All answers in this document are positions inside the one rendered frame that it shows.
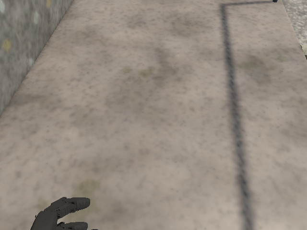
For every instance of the robot left hand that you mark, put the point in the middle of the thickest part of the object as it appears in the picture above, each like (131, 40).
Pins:
(48, 219)

